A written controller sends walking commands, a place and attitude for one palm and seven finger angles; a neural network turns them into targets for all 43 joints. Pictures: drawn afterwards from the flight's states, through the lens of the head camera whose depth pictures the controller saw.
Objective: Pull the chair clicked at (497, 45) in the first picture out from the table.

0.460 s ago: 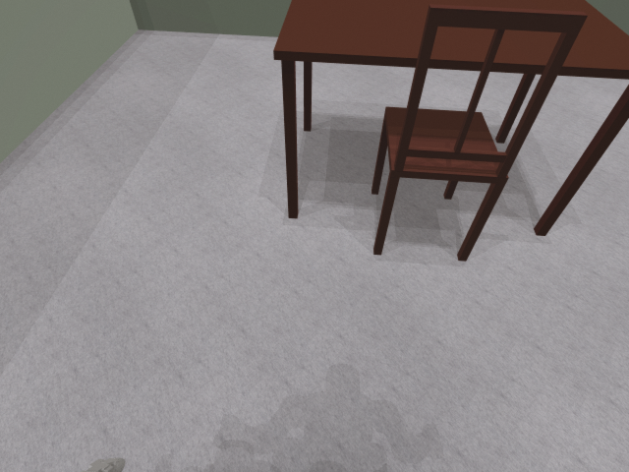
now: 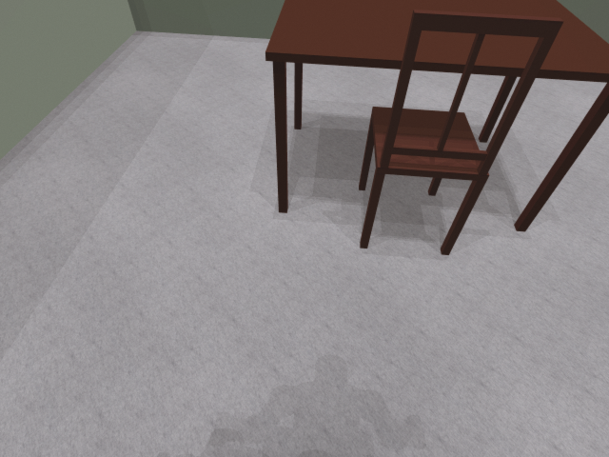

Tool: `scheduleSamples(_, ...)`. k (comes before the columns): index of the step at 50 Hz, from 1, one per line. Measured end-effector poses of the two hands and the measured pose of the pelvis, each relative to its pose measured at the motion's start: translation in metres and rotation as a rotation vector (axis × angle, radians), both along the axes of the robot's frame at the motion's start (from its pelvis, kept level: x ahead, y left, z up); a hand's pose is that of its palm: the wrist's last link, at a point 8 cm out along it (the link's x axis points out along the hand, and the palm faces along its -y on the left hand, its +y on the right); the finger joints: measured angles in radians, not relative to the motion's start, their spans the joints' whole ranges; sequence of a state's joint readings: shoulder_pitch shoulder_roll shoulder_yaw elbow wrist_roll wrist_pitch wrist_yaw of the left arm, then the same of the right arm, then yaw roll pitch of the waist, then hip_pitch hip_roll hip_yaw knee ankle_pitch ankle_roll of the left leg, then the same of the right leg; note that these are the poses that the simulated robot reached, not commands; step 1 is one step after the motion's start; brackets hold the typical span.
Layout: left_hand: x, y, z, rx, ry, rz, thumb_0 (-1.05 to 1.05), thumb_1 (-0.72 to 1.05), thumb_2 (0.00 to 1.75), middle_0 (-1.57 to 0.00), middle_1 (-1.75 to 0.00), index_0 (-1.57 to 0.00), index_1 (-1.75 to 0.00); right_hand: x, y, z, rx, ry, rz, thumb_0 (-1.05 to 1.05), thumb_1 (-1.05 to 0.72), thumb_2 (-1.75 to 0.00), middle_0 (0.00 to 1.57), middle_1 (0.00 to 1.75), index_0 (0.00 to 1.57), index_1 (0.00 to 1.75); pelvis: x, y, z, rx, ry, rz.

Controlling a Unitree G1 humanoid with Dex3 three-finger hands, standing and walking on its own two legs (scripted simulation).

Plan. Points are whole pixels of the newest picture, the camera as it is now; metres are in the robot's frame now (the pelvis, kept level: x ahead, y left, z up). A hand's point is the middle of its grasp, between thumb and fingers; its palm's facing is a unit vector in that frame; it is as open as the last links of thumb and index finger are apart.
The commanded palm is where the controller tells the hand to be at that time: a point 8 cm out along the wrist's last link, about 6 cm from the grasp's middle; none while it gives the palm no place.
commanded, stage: stand and wait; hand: left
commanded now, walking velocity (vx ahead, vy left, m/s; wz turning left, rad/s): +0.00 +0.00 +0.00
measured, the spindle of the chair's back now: (457, 97) +1.09 -0.39 -0.06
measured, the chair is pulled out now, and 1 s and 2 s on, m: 0.00 0.00 0.00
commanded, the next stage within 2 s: look at it before walking up in 0.36 s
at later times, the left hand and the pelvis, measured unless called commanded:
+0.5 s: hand out of the picture +0.07 +0.24 -0.15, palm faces -0.02 -0.94 -0.33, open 7.4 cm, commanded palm none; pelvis -0.01 -0.01 +0.00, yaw +0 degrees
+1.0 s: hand out of the picture +0.06 +0.24 -0.15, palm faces -0.04 -0.94 -0.33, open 7.4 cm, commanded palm none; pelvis +0.00 -0.01 +0.00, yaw -1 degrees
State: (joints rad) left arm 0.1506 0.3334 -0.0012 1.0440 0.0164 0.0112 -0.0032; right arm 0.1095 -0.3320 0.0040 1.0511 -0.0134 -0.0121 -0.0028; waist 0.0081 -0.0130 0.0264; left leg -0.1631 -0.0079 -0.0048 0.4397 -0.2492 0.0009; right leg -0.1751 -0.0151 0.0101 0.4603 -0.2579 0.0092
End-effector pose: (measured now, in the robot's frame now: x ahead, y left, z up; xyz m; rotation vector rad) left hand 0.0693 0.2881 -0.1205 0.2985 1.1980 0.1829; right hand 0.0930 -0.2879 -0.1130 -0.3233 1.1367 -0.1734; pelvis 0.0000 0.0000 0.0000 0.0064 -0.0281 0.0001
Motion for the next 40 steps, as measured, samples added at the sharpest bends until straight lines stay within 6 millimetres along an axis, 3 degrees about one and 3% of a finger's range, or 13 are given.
scheduleSamples(13,-0.013,0.002,0.003,0.020,0.037,0.006,0.00,0.90,0.90,-0.21,-0.30,-0.20,-0.30,-0.033,-0.010,-0.006,-0.001,0.080,-0.034,0.00,-0.91,-0.90,0.21,0.30,0.21,0.30,-0.005,-0.004,0.002,0.001,-0.003,-0.002)
scheduleSamples(27,-0.002,-0.006,0.006,0.009,-0.006,-0.010,0.00,0.90,0.90,-0.21,-0.30,-0.20,-0.30,-0.030,-0.010,-0.004,0.008,0.054,-0.030,0.00,-0.91,-0.90,0.21,0.30,0.21,0.30,-0.009,-0.008,0.003,0.001,-0.006,-0.003)
scheduleSamples(40,-0.009,-0.007,0.003,0.005,0.023,-0.008,0.00,0.90,0.90,-0.21,-0.30,-0.20,-0.30,-0.029,-0.012,-0.003,0.004,0.063,-0.033,0.00,-0.91,-0.90,0.21,0.30,0.21,0.30,-0.007,-0.009,0.004,0.000,0.000,-0.007)
